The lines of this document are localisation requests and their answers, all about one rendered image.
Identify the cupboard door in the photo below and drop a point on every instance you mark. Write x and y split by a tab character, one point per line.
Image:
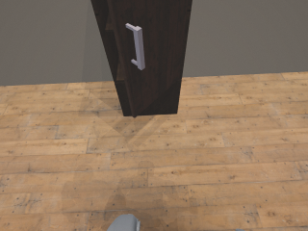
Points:
163	24

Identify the handle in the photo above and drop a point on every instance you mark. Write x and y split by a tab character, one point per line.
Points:
138	39

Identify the robot left thigh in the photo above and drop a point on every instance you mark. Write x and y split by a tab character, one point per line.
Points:
125	222

